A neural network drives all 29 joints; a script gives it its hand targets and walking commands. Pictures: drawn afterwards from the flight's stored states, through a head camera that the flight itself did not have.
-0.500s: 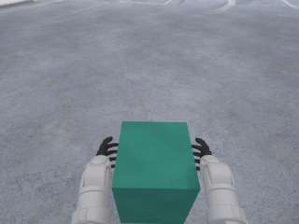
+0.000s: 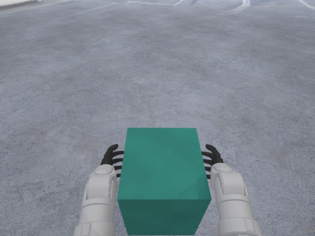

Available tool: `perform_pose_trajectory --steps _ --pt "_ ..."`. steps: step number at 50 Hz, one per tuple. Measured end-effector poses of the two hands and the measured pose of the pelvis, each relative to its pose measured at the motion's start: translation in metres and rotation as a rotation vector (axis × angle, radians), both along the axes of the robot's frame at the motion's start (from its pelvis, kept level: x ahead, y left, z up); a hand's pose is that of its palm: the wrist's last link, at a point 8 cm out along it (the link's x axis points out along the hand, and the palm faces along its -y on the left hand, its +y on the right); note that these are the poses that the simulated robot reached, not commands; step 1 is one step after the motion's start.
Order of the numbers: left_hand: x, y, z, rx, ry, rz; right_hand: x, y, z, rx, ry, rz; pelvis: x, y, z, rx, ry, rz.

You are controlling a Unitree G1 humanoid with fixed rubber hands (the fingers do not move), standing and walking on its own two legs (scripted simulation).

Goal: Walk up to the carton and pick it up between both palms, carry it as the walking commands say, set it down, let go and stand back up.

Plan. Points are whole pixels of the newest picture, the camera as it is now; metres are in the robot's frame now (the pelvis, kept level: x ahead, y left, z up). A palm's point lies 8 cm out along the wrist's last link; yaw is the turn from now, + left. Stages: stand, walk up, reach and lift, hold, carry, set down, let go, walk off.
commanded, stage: carry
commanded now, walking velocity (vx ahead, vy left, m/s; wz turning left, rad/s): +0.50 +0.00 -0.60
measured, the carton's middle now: (161, 182) +0.31 +0.00 -0.02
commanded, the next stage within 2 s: none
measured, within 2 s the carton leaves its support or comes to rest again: neither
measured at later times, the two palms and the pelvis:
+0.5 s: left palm (167, 125) +0.45 -0.02 +0.08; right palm (265, 147) +0.35 -0.29 +0.08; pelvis +0.14 -0.06 -0.01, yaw -18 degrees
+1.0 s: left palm (203, 83) +0.72 -0.19 +0.09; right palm (277, 105) +0.53 -0.40 +0.10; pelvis +0.41 -0.11 +0.01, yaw -39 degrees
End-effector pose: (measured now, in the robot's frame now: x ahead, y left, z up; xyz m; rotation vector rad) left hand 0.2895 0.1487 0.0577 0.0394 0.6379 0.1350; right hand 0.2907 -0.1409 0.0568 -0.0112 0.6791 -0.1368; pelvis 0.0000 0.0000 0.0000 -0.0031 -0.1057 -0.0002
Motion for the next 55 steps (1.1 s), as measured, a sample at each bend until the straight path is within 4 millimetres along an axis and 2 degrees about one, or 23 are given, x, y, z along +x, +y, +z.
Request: perform_pose_trajectory --steps 6,10,16,21,25,29,34,38,40,44,48,52,55 --pt "0.022 -0.004 0.005 -0.034 -0.038 -0.025 0.011 -0.004 0.009 0.009 -0.04 -0.055 0.006 0.009 -0.003 0.01 0.105 -0.075" --pt "0.045 -0.023 0.013 -0.066 -0.029 -0.07 0.014 -0.022 0.016 -0.005 -0.033 -0.108 0.024 0.007 0.002 -0.008 0.156 -0.148" --pt "0.09 -0.078 0.024 -0.094 -0.006 -0.173 0.029 -0.072 0.032 0.007 -0.02 -0.237 0.065 -0.015 0.005 -0.014 0.201 -0.229" --pt "0.132 -0.137 0.023 -0.086 -0.029 -0.264 0.045 -0.124 0.027 0.037 -0.052 -0.342 0.106 -0.045 -0.014 -0.03 0.184 -0.272" --pt "0.157 -0.165 0.023 -0.041 0.021 -0.323 0.059 -0.149 0.025 0.079 -0.005 -0.405 0.14 -0.058 -0.009 -0.009 0.172 -0.311" --pt "0.195 -0.184 0.032 -0.03 0.031 -0.351 0.089 -0.165 0.033 0.096 0.002 -0.439 0.178 -0.068 -0.003 0.003 0.175 -0.356" --pt "0.257 -0.202 0.033 -0.051 0.035 -0.382 0.141 -0.178 0.035 0.083 0.001 -0.475 0.237 -0.075 -0.004 0.008 0.179 -0.415" --pt "0.315 -0.218 0.022 -0.091 0.036 -0.413 0.187 -0.188 0.03 0.052 -0.004 -0.511 0.292 -0.079 -0.018 0.029 0.168 -0.472" --pt "0.34 -0.229 0.016 -0.104 0.061 -0.435 0.204 -0.196 0.028 0.039 0.018 -0.537 0.314 -0.081 -0.017 0.047 0.18 -0.538" --pt "0.378 -0.266 0.015 -0.099 0.139 -0.528 0.216 -0.217 0.028 0.03 0.092 -0.627 0.352 -0.089 0.0 0.019 0.207 -0.612" --pt "0.413 -0.313 0.023 -0.101 0.135 -0.634 0.228 -0.246 0.039 0.024 0.081 -0.731 0.389 -0.103 0.01 0.007 0.217 -0.661" --pt "0.448 -0.358 0.036 -0.107 0.076 -0.707 0.248 -0.279 0.051 0.02 0.017 -0.801 0.428 -0.127 0.012 0.004 0.218 -0.704" --pt "0.474 -0.389 0.04 -0.106 0.047 -0.735 0.27 -0.307 0.054 0.018 -0.013 -0.824 0.459 -0.153 0.009 0.006 0.215 -0.73"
